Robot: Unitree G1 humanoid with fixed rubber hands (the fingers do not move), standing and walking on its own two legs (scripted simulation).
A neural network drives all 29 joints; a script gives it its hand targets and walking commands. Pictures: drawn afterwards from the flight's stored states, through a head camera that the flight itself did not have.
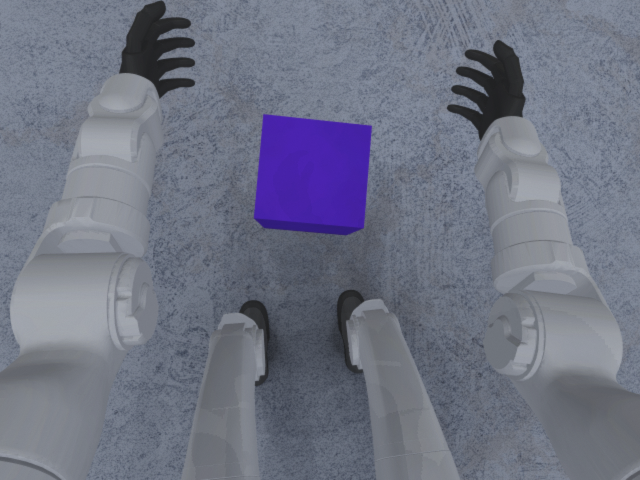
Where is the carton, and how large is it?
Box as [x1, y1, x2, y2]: [254, 114, 371, 234]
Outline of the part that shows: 263,114 254,218 264,227 337,234 347,234 362,228 364,219 371,126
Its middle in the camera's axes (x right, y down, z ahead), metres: -0.02 -0.13 +0.86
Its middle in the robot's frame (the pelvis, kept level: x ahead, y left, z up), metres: +0.50 -0.04 -0.52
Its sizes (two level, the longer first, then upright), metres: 0.210 0.200 0.250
